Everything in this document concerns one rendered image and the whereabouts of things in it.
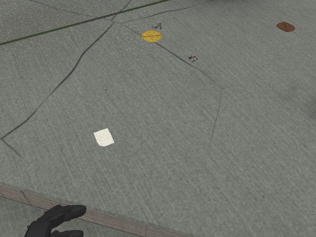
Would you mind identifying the robot left hand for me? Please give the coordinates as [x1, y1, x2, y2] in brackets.
[24, 204, 87, 237]

